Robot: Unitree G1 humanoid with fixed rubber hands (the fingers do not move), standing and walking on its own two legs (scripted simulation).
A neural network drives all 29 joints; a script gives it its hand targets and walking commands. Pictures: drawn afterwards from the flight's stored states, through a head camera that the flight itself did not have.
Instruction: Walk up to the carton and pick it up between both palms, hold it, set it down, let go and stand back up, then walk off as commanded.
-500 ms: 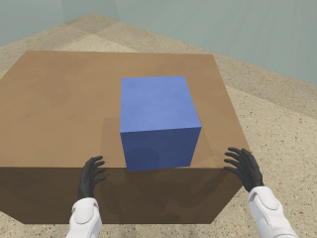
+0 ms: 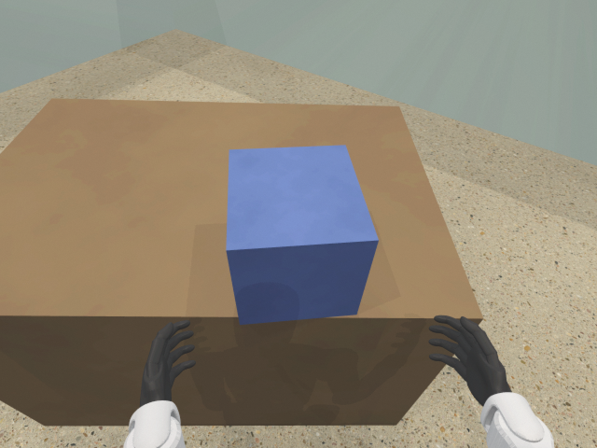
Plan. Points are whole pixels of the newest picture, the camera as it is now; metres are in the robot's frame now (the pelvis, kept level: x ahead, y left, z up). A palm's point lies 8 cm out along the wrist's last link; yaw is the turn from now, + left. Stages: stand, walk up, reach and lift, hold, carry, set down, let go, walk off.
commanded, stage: set down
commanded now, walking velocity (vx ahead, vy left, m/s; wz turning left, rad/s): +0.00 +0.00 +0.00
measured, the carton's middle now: (293, 233) +0.47 +0.04 +0.00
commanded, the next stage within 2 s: let go in 1.58 s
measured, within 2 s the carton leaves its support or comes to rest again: neither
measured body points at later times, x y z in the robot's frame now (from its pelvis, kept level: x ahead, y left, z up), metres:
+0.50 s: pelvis +0.02 +0.00 +0.00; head +0.02 +0.01 +0.45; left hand +0.20 +0.21 -0.03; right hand +0.24 -0.22 -0.02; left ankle +0.03 +0.16 -0.74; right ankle +0.01 -0.10 -0.74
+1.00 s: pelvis +0.02 +0.00 +0.00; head +0.03 +0.01 +0.45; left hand +0.20 +0.23 -0.05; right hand +0.23 -0.22 -0.05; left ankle +0.03 +0.16 -0.74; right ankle +0.01 -0.10 -0.74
